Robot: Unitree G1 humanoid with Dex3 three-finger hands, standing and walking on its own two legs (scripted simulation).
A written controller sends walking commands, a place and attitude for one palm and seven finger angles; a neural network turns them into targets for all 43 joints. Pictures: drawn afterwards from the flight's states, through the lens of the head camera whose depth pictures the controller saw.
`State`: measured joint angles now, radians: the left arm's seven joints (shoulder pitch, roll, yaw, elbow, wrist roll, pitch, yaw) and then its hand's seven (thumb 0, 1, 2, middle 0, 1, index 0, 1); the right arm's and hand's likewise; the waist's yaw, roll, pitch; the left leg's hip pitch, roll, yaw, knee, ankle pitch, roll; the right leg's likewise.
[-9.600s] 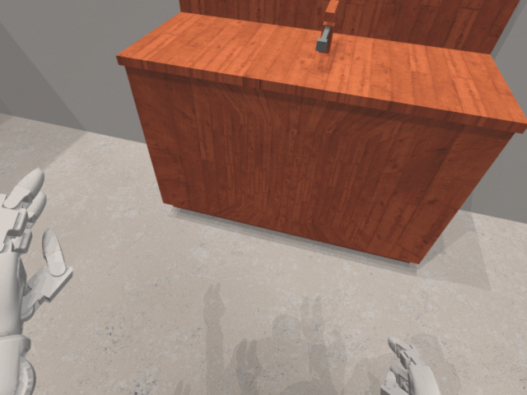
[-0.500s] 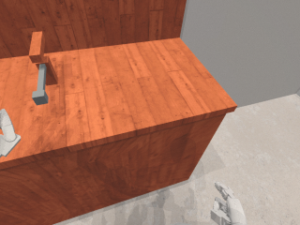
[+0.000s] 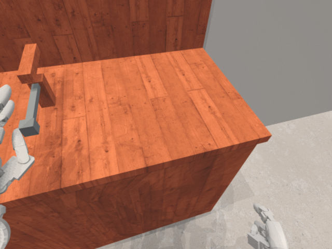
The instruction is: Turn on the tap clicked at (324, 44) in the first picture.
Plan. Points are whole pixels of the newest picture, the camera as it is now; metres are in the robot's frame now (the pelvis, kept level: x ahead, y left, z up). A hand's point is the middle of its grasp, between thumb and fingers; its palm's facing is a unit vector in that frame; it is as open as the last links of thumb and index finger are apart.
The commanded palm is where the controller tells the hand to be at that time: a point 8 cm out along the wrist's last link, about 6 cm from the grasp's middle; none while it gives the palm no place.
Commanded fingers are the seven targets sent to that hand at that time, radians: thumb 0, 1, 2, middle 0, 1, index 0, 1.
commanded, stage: come to a stop and stand still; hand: left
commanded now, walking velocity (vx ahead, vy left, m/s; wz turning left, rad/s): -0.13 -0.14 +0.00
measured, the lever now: (29, 127) +0.32 +0.33 +0.13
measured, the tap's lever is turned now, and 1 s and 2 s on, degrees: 0 0 0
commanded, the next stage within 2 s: look again from close up in 1.58 s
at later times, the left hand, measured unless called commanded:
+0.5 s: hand (41, 164) +0.22 +0.24 +0.16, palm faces +0.36 -0.86 -0.35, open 7.4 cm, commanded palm +0.15 +0.28 +0.19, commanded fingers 0.00 0.90 0.90 -0.20 -0.30 -0.20 -0.30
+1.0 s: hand (9, 158) +0.22 +0.30 +0.16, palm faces +0.37 -0.85 -0.37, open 7.4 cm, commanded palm +0.16 +0.33 +0.19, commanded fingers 0.00 0.90 0.90 -0.20 -0.30 -0.20 -0.30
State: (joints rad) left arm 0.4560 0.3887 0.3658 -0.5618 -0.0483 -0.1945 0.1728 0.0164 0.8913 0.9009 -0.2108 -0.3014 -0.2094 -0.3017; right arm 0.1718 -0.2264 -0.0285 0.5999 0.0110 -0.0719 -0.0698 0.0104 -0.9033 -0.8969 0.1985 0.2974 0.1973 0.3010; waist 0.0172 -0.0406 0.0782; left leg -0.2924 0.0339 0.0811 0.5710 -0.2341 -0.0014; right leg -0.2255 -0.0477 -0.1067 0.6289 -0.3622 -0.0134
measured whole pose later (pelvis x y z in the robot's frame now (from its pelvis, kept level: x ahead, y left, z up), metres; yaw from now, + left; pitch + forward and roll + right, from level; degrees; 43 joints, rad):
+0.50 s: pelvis -0.02 +0.00 +0.01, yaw -1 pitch -2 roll -1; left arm 0.35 0.32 0.33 -0.38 -0.05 -0.16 0.10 0.02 0.90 0.90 -0.20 -0.30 -0.20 -0.30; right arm 0.19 -0.25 -0.03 0.57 0.03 -0.12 -0.01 0.01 -0.90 -0.90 0.20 0.30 0.20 0.30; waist 0.02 0.02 0.08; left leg -0.30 0.05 0.06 0.51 -0.19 0.01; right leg -0.21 0.04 -0.03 0.49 -0.25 -0.03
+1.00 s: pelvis +0.00 +0.05 +0.01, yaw -1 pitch -1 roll -2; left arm 0.41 0.35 0.33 -0.45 -0.01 -0.19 0.11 0.02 0.89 0.90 -0.21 -0.30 -0.21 -0.30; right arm 0.20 -0.14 0.05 0.59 0.01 -0.14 0.00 0.01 -0.90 -0.90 0.20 0.30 0.20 0.30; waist 0.04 -0.02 0.06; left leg -0.27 -0.03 0.04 0.47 -0.19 0.07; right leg -0.15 -0.01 -0.01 0.40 -0.23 0.03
